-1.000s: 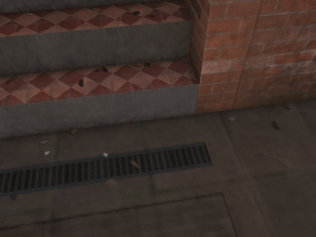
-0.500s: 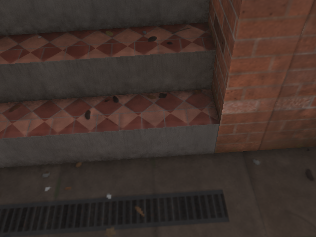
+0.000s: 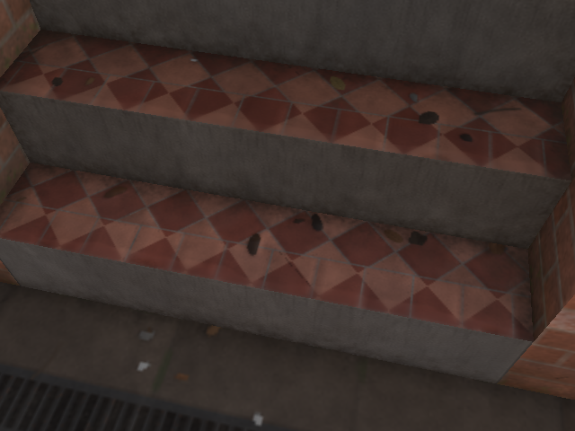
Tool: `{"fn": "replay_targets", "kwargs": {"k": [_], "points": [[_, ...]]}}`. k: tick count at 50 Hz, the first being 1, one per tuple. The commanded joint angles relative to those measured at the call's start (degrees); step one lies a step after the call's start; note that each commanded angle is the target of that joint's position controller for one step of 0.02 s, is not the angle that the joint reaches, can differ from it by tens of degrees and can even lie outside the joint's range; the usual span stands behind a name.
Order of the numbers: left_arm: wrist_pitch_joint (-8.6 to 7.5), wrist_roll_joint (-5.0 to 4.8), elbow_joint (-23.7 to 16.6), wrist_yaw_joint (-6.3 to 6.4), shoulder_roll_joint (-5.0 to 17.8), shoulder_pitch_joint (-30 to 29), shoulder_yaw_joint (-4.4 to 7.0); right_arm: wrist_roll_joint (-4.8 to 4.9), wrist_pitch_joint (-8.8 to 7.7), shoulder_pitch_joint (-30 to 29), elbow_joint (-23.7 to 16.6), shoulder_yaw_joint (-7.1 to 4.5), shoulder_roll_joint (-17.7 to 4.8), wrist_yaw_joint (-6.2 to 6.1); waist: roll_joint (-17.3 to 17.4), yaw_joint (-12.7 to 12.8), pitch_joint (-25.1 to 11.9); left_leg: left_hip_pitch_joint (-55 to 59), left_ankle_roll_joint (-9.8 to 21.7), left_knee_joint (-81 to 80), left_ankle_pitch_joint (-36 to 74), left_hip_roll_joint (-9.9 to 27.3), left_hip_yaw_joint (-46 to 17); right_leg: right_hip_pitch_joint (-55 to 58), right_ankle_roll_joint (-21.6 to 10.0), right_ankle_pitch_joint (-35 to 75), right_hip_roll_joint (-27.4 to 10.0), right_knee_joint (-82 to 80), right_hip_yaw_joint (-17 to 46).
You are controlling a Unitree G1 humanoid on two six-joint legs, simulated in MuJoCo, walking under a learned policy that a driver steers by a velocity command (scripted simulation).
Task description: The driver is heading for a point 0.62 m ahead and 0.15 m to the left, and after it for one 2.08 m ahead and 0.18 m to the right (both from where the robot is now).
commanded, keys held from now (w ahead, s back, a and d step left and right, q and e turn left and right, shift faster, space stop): w+q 0.44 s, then q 0.56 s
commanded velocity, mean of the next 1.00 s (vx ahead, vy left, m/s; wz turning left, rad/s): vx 0.33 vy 0.00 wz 0.59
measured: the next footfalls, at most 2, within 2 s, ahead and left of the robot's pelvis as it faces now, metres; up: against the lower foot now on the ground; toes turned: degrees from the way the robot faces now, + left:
right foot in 0.36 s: +0.38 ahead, -0.10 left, +0.00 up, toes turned +14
left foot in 0.80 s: +0.36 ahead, +0.15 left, +0.00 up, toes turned +29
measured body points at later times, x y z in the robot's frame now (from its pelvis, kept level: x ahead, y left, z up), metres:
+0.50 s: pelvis +0.26 -0.03 +0.01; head +0.30 -0.03 +0.46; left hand +0.32 +0.27 -0.09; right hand +0.42 -0.27 -0.11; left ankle +0.16 +0.06 -0.65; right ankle +0.34 -0.11 -0.73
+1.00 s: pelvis +0.32 +0.04 +0.01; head +0.34 +0.08 +0.46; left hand +0.28 +0.33 -0.12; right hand +0.60 -0.11 -0.08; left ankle +0.33 +0.13 -0.73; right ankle +0.40 -0.09 -0.66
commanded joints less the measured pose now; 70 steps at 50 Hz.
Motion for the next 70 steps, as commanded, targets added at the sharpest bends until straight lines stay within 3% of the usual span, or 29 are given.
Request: {"fn": "replay_targets", "kwargs": {"k": [1, 3, 4, 5, 6, 7, 8, 10, 12, 17, 19, 20, 22, 23, 26, 33, 34, 35, 36, 39, 41, 42, 44, 46, 53, 60, 63, 65, 70], "points": [[2.19, 3.86, -4.59, -0.55, 3.67, 2.26, 0.31, -0.89, -0.3, 4.89, -1.08, -1.12, -6.5, -0.43, -1.79, 1.89, -6.18, 12.25, 10.87, -14.43, 24.62, 16.53, -19.73, -8.33, 0.29, 2.04, -3.61, -6.59, 1.38], [0.63, 0.55, -6.89, 0.66, 6.75, -1.7, 1.57, 2.8, -1.57, 0.31, -4.39, -1.18, -6.8, -0.55, 1.26, 2.27, -6.65, 10.71, 12.46, -17.57, 18.47, 15.89, -21.07, -10.27, 1.91, 2.77, -3.69, -12.93, 3.87], [0.45, 1.27, -6.97, 1.05, 6.78, -2.52, 1.48, 2.73, -2.02, 0.15, -4.35, -1.54, -8.16, -1.09, 2.21, 2.51, -5.48, 9.75, 12.22, -18.48, 18.99, 15.51, -20.93, -11.93, 2.38, 5.57, -3.56, -16.03, 3.9], [2.73, 4.57, -6.38, -0.3, 3.06, -0.63, 0.2, -0.13, -1.36, 6.19, -1.18, -1.8, -10.18, -1.18, 4.6, 2.43, -4.32, 7.7, 10.29, -18.08, 21.15, 12.75, -16.48, -8.97, 2.51, 8.85, -2.87, -19.98, -0.4], [1.35, 1.33, -7.23, 0.62, 5.89, -5.53, 1.4, 2.28, -1.76, 3.2, -3.69, -1.9, -8.09, -1.79, 2.56, 0.63, -4.06, 7.88, 10.2, -18.26, 18.71, 12.65, -17.79, -10.88, 3.07, 12.66, -1.72, -24.31, 2.64], [2.97, 3.64, -7.75, -0.75, 2.18, -5.04, -0.08, -0.03, -1.06, 8.3, -0.7, -1.93, -9.98, -1.04, 4.59, 0.3, -3.94, 8.0, 7.96, -17.56, 18.79, 10.22, -14.54, -8.28, 2.97, 16.05, -1.31, -27.32, -1.59], [1.46, 0.64, -8.84, 0.2, 4.89, -11.25, 1.01, 2.55, -1.18, 5.38, -3.63, -1.88, -8.01, -1.94, 2.32, -1.9, -3.98, 8.0, 8.11, -17.17, 16.06, 10.94, -16.7, -9.39, 2.99, 19.34, 0.13, -31.83, 2.07], [-0.07, -0.26, -10.76, 0.43, 4.42, -16.21, 0.68, 2.65, -1.03, 6.4, -3.38, -1.85, -9.77, -2.39, 3.43, -3.47, -4.47, 10.31, 6.89, -16.06, 12.25, 11.03, -17.74, -8.19, 2.89, 22.93, 1.81, -41.01, 2.02], [1.76, 2.92, -10.55, -0.14, 1.37, -14.55, -1.0, -0.9, 0.05, 10.62, -0.79, -1.89, -10.25, -1.35, 8.12, -3.91, -5.41, 13.08, 5.09, -12.22, 17.5, 10.37, -17.63, -5.24, 2.63, 22.81, 2.6, -40.5, -1.86], [0.52, 2.76, -9.27, 0.66, 8.99, -4.36, 1.31, -0.34, -0.79, 8.48, -1.66, -1.66, -9.78, -1.69, 4.9, 2.07, -6.45, 12.08, 1.43, 1.57, 23.64, 9.1, -23.0, 10.09, 0.08, 14.03, 2.74, -49.77, 1.5], [0.3, 4.74, -8.75, 1.6, 18.15, 7.77, 3.9, 2.99, -1.68, 9.75, -5.67, 0.26, -3.71, -1.43, -12.09, 5.62, -18.74, -8.03, -2.53, 27.31, -2.68, -1.91, -10.95, 34.98, -9.09, 5.96, -19.26, -55.17, 29.09], [1.1, 3.68, -7.6, 1.23, 15.47, 5.86, 3.93, 0.38, -0.6, 10.2, -5.19, 0.29, -6.31, -1.57, -14.32, 2.91, -18.55, -14.46, -2.2, 34.06, -19.85, 0.41, -7.99, 33.17, -12.34, 5.54, -23.29, -56.82, 37.58], [1.68, 3.08, -8.34, 0.71, 6.13, 1.48, 1.78, -0.87, 0.34, 6.18, -3.51, 0.48, -6.61, -1.2, -0.96, 2.29, -8.67, -13.77, -2.59, 36.07, -13.08, 5.37, -7.6, 21.94, -10.16, 5.74, -17.39, -59.15, 23.62], [1.49, 2.81, -8.5, 0.99, 4.17, 0.12, 1.04, -1.38, 0.74, 5.01, -3.48, 0.54, -5.83, -1.0, -2.36, 1.34, -6.36, -12.35, -3.44, 34.27, -11.2, 6.77, -7.03, 18.36, -8.79, 19.06, -15.18, -59.16, 16.55], [0.04, 2.14, -7.22, 1.34, 5.77, -0.49, 1.16, -1.86, 2.24, 7.37, -3.61, 0.32, -4.92, -0.7, -4.28, -1.35, -7.6, -6.65, -5.86, 33.68, -10.75, 5.14, -4.93, 14.84, -9.32, 60.15, -12.69, -54.73, 4.09], [2.03, 0.87, -4.45, 0.78, 8.2, 1.23, 2.32, -1.23, 4.53, -0.8, -7.78, 1.98, -2.36, 0.5, -9.31, -0.22, -6.61, -0.7, -5.93, 12.89, -3.98, 7.11, 0.15, 13.3, -7.04, 49.26, -11.52, -54.92, -6.89], [1.77, -0.61, -6.15, 1.93, 14.36, -2.9, 4.33, 2.54, 4.12, -5.35, -10.62, 1.39, -3.23, -0.76, -10.81, 0.16, -7.18, -3.64, -6.24, 11.37, -2.81, 8.97, -1.73, 14.2, -7.89, 45.0, -14.81, -56.38, -3.09], [2.0, -1.06, -6.18, 2.67, 14.25, -4.14, 4.5, 2.14, 4.21, -5.85, -11.4, 1.2, -4.73, -1.19, -9.13, -0.34, -7.46, -3.69, -6.06, 9.85, -4.04, 10.31, -3.0, 15.68, -7.87, 43.49, -16.75, -55.91, -2.1], [3.03, 0.35, -4.19, 2.02, 8.26, 0.73, 2.83, -2.23, 4.12, -1.57, -9.09, 1.16, -5.05, -0.53, -5.6, 0.19, -7.06, -0.15, -5.08, 7.95, -5.56, 7.82, 0.81, 17.02, -7.57, 45.96, -14.85, -52.38, -6.38], [5.19, 0.02, -4.38, 1.97, 7.92, 0.5, 2.69, -3.29, 2.35, 4.11, -7.53, 0.63, -4.4, 0.81, -4.13, -1.74, -11.74, 11.37, -2.69, -3.31, 1.3, 4.15, 2.66, 14.04, -4.2, 41.92, -9.64, -34.67, -11.14], [6.75, 1.07, -8.64, 1.24, 2.94, 2.6, 0.99, -1.87, 2.02, 7.0, -9.12, -2.01, -16.94, -0.66, 19.3, -1.2, -14.23, 27.78, 9.17, -7.04, 50.78, 28.01, -28.82, -12.05, 1.93, -16.34, 3.03, -8.67, -10.94], [7.94, 1.76, -7.29, 1.93, 5.11, 1.21, 1.17, 0.24, 2.93, 9.81, -8.92, -2.85, -16.27, -1.59, 11.44, -4.84, -19.14, 25.97, 14.3, -7.46, 52.22, 29.17, -27.11, -9.78, 2.29, -16.57, 1.75, -1.71, -1.41], [6.24, -0.41, -8.57, 3.07, 9.41, -3.54, 2.41, 1.43, 2.94, -3.13, -12.82, -2.06, -12.48, -2.36, 5.88, -1.04, -11.68, 17.94, 11.2, -9.49, 25.49, 21.62, -22.91, -15.86, 3.73, -8.35, -0.36, -2.64, 4.08], [8.28, 1.74, -5.77, 2.58, 6.0, 2.46, 1.46, -0.72, 4.61, -1.13, -10.03, 0.18, -6.86, -2.34, 9.03, 2.18, -6.95, 9.3, 6.09, -9.5, 29.06, 14.54, -14.66, -6.43, 2.75, -2.21, 0.63, -8.7, -0.69], [6.63, 0.26, -8.46, 4.63, 6.28, -3.42, 1.53, 0.15, 4.75, -5.56, -13.76, -1.55, -9.72, -4.76, 7.64, -0.53, -12.27, 10.55, 6.98, -10.11, 8.94, 16.88, -24.7, -5.07, 5.45, -0.47, 2.19, -21.35, 3.87], [5.28, 0.18, -6.89, 1.87, 5.98, 0.28, 1.43, 0.75, 6.49, -2.42, -12.41, -0.73, -7.75, -4.37, 8.55, -0.16, -8.12, 5.98, 4.03, -10.82, -4.64, 12.94, -25.85, 8.83, 0.6, 4.9, 3.23, -45.32, -0.23], [4.45, 4.63, -7.09, 1.47, 10.53, -0.46, 2.06, 0.45, 5.69, -3.2, -13.78, -0.85, -6.67, -4.23, -13.78, -0.13, -3.53, -2.17, -5.18, 9.03, -17.71, 0.68, -11.01, 6.14, -13.26, 16.1, -17.62, -59.1, 22.05], [3.14, 2.95, -8.73, 1.89, 9.78, -6.0, 2.06, 0.14, 5.65, -1.5, -12.89, -2.76, -10.81, -3.78, -10.13, -1.56, -4.25, -1.12, -7.85, 27.39, -19.39, 2.04, -12.34, 4.25, -15.3, 21.08, -17.82, -58.79, 19.36], [3.62, 0.6, -6.68, 1.97, 6.85, -4.11, 1.36, 0.24, 6.16, -0.82, -9.91, -0.25, -1.89, -3.56, -6.69, -0.36, -4.83, -2.61, -12.04, 17.25, -15.53, 4.78, -8.86, 15.31, -10.13, 29.4, -9.55, -53.16, 8.38]]}}
Keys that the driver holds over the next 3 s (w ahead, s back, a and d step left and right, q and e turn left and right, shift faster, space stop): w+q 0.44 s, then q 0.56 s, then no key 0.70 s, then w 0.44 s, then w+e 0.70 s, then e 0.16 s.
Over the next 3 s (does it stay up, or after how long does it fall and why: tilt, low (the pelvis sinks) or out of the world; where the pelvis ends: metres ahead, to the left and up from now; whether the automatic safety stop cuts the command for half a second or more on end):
stays up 0.45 0.24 0.02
